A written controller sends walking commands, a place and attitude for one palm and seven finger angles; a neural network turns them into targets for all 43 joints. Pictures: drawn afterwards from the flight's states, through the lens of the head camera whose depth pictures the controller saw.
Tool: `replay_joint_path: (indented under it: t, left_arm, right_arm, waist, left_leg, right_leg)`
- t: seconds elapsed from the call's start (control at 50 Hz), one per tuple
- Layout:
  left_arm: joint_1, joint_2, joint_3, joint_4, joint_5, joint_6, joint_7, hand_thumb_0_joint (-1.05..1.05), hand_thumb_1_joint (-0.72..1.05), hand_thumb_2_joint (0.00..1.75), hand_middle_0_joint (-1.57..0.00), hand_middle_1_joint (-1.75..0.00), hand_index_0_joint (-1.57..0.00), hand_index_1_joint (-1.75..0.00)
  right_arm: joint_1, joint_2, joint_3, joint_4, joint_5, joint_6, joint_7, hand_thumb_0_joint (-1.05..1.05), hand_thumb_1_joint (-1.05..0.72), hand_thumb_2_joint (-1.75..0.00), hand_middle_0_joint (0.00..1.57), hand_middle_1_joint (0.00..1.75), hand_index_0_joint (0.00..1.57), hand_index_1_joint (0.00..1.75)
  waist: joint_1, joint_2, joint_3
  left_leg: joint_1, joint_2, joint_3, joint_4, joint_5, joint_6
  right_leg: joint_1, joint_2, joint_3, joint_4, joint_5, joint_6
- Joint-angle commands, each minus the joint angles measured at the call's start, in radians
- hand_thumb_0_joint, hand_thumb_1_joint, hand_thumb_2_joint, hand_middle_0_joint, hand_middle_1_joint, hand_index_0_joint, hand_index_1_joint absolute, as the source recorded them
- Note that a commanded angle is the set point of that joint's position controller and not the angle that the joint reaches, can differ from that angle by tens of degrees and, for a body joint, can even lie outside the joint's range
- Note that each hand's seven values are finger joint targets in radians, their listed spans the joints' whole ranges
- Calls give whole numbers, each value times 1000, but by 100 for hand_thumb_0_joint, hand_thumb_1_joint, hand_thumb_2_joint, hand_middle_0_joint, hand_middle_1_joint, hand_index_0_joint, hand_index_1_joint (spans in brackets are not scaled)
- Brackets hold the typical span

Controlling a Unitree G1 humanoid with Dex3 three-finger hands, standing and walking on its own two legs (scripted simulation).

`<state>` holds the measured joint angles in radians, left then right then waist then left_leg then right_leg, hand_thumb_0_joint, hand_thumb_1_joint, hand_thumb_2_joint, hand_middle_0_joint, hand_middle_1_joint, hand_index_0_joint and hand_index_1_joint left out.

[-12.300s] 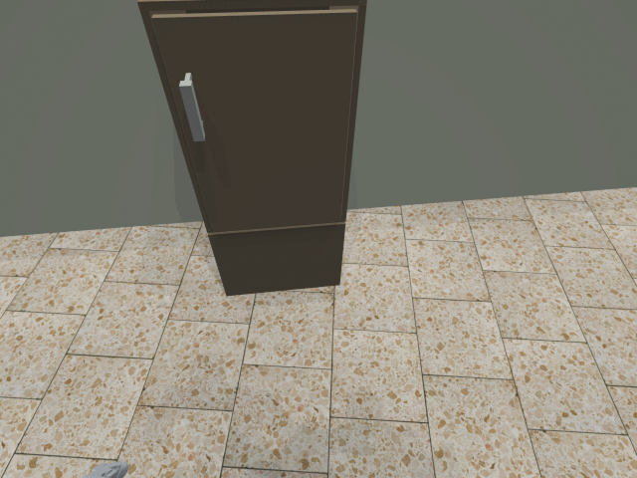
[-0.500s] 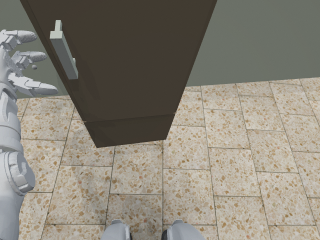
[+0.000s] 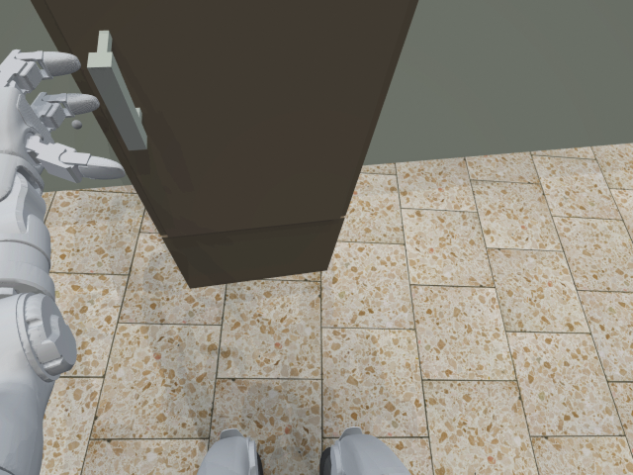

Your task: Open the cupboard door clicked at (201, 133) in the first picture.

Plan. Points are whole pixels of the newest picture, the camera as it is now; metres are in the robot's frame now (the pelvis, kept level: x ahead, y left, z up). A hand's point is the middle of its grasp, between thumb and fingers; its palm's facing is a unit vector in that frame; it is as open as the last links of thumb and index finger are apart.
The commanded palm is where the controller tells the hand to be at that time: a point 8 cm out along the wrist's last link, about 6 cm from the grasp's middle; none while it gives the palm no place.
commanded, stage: slide the fingers in behind the handle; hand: left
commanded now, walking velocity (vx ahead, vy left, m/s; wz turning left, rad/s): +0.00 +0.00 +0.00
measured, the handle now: (122, 94) +0.57 +0.20 +0.09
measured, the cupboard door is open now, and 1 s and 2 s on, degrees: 0 0 0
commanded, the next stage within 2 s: close the thumb around the handle in 1.44 s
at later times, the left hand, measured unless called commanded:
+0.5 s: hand (102, 128) +0.50 +0.21 +0.10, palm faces +0.08 -1.00 -0.01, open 14.0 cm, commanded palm +0.48 +0.25 +0.09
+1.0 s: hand (134, 122) +0.52 +0.18 +0.09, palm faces +0.08 -1.00 -0.01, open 14.0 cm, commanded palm +0.49 +0.22 +0.09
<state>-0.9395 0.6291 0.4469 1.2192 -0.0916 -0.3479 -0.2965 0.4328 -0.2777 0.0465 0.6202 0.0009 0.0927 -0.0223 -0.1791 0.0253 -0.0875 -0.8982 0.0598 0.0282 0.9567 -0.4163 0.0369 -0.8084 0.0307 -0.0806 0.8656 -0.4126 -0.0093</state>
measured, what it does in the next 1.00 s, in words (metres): stands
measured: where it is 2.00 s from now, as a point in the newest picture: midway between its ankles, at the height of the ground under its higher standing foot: outside the picture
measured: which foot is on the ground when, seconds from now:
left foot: down 0.00-1.00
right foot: down 0.00-1.00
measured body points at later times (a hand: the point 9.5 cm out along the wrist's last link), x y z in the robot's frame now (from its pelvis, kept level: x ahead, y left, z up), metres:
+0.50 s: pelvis +0.00 -0.01 +0.00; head +0.11 +0.02 +0.43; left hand +0.49 +0.26 +0.10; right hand +0.00 -0.28 -0.11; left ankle +0.01 +0.09 -0.68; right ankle -0.01 -0.12 -0.68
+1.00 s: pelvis +0.00 -0.01 +0.00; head +0.12 +0.01 +0.43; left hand +0.51 +0.23 +0.10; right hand -0.01 -0.27 -0.11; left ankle +0.01 +0.09 -0.68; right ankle -0.01 -0.12 -0.68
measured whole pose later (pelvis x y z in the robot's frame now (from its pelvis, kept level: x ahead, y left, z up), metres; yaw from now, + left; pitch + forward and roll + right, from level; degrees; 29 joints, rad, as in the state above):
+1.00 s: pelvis +0.00 -0.01 +0.00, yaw +0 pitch +20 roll -3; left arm -0.93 0.48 0.38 1.18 -0.08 -0.38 -0.15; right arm 0.44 -0.26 0.03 0.64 -0.01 0.07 0.01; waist -0.17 0.03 -0.10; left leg -0.88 0.06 0.03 0.95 -0.42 0.03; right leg -0.80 0.03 -0.07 0.88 -0.42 -0.02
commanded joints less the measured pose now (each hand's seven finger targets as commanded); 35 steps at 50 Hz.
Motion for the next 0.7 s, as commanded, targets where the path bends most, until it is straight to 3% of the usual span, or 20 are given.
replay_joint_path:
  t: [0.0, 0.08, 0.16, 0.18, 0.24, 0.3, 0.32, 0.36, 0.38, 0.4, 0.42, 0.52, 0.54, 0.6, 0.64, 0.66, 0.68]
  left_arm:
    - [-405, 249, 34, -209, -23, -71, 12, 0, -50, 30, -30, -120, -30, -120]
    - [-419, 221, 18, -240, -14, -74, 34, 0, -50, 30, -30, -120, -30, -120]
    - [-409, 245, 37, -240, -10, -76, 53, 0, -50, 30, -30, -120, -30, -120]
    - [-411, 248, 42, -256, -6, -86, 57, 0, -50, 30, -30, -120, -30, -120]
    - [-424, 215, 12, -221, -3, -86, 62, 0, -50, 30, -30, -120, -30, -120]
    - [-423, 214, 16, -231, -5, -96, 62, 0, -50, 30, -30, -120, -30, -120]
    - [-434, 184, -10, -215, -8, -90, 60, 0, -50, 30, -30, -120, -30, -120]
    - [-425, 199, 10, -210, -12, -86, 61, 0, -50, 30, -30, -120, -30, -120]
    - [-427, 207, 16, -217, -15, -89, 61, 0, -50, 30, -30, -120, -30, -120]
    - [-428, 177, -10, -218, -12, -89, 59, 0, -50, 30, -30, -120, -30, -120]
    - [-438, 156, -27, -200, -11, -82, 59, 0, -50, 30, -30, -120, -30, -120]
    - [-473, 149, -33, -205, -10, -87, 77, 0, -50, 30, -30, -120, -30, -120]
    - [-488, 174, -14, -215, -8, -90, 82, 0, -50, 30, -30, -120, -30, -120]
    - [-496, 110, -57, -232, -6, -98, 90, 0, -50, 30, -30, -120, -30, -120]
    - [-490, 139, -28, -219, -3, -97, 103, 0, -50, 30, -30, -120, -30, -120]
    - [-478, 125, -34, -215, -5, -91, 107, 0, -50, 30, -30, -120, -30, -120]
    - [-484, 162, -5, -223, -1, -97, 114, 0, -50, 30, -30, -120, -30, -120]
  right_arm:
    - [169, -191, -77, -39, -8, -14, -12, 0, -90, -90, 20, 30, 20, 30]
    - [172, -183, -79, -38, -10, -13, -7, 0, -90, -90, 20, 30, 20, 30]
    - [162, -182, -78, -44, -6, -14, -5, 0, -90, -90, 20, 30, 20, 30]
    - [162, -181, -79, -46, -9, -15, -5, 0, -90, -90, 20, 30, 20, 30]
    - [154, -179, -78, -42, -5, -19, -3, 0, -90, -90, 20, 30, 20, 30]
    - [154, -179, -81, -41, -5, -23, -6, 0, -90, -90, 20, 30, 20, 30]
    - [150, -176, -78, -37, -4, -25, -5, 0, -90, -90, 20, 30, 20, 30]
    - [154, -180, -81, -34, -5, -27, -4, 0, -90, -90, 20, 30, 20, 30]
    - [158, -180, -79, -34, -6, -27, -5, 0, -90, -90, 20, 30, 20, 30]
    - [151, -175, -79, -37, -4, -27, -4, 0, -90, -90, 20, 30, 20, 30]
    - [147, -175, -78, -33, -4, -29, -3, 0, -90, -90, 20, 30, 20, 30]
    - [145, -175, -78, -30, -6, -35, -1, 0, -90, -90, 20, 30, 20, 30]
    - [150, -178, -80, -26, -8, -36, -2, 0, -90, -90, 20, 30, 20, 30]
    - [148, -170, -81, -25, -10, -41, 4, 0, -90, -90, 20, 30, 20, 30]
    - [158, -174, -83, -19, -13, -41, 5, 0, -90, -90, 20, 30, 20, 30]
    - [156, -174, -82, -25, -12, -41, 8, 0, -90, -90, 20, 30, 20, 30]
    - [162, -177, -81, -21, -15, -41, 6, 0, -90, -90, 20, 30, 20, 30]
  waist:
    - [6, 149, -466]
    - [3, 151, -456]
    - [10, 120, -450]
    - [15, 146, -462]
    - [-2, 125, -423]
    - [2, 126, -457]
    - [-9, 134, -434]
    - [-4, 102, -447]
    - [-3, 103, -453]
    - [-2, 123, -457]
    - [-16, 116, -431]
    - [-20, 130, -427]
    - [-19, 121, -440]
    - [-20, 163, -474]
    - [-14, 132, -475]
    - [-16, 127, -476]
    - [-8, 119, -484]
  left_leg:
    - [481, -16, -98, -84, 437, -8]
    - [479, -19, -94, -84, 434, -5]
    - [425, -24, -80, -92, 391, -1]
    - [443, -24, -82, -87, 403, -3]
    - [420, -25, -79, -91, 354, -2]
    - [435, -26, -79, -85, 379, -2]
    - [431, -26, -78, -85, 369, -2]
    - [419, -27, -77, -81, 361, 1]
    - [420, -28, -78, -81, 377, 2]
    - [424, -30, -76, -82, 377, -1]
    - [417, -28, -75, -78, 353, 1]
    - [420, -28, -82, -78, 339, -1]
    - [419, -26, -84, -77, 343, -1]
    - [460, -28, -88, -69, 372, -5]
    - [450, -26, -91, -70, 377, -5]
    - [439, -29, -85, -70, 371, -3]
    - [436, -28, -89, -67, 389, -2]
  right_leg:
    - [79, 41, 35, -81, 313, -7]
    - [81, 42, 35, -81, 319, -7]
    - [132, 37, 45, -85, 330, -2]
    - [122, 38, 45, -78, 330, -7]
    - [105, 36, 48, -90, 297, -2]
    - [118, 35, 51, -83, 321, -4]
    - [102, 34, 51, -87, 314, -2]
    - [120, 35, 54, -88, 318, -1]
    - [133, 36, 54, -84, 335, -3]
    - [124, 33, 53, -82, 333, -2]
    - [98, 33, 53, -88, 312, 0]
    - [79, 32, 52, -86, 288, -2]
    - [88, 32, 52, -83, 292, -1]
    - [66, 33, 50, -75, 301, -4]
    - [81, 34, 47, -73, 305, -4]
    - [86, 34, 49, -76, 308, -2]
    - [100, 34, 49, -68, 323, -5]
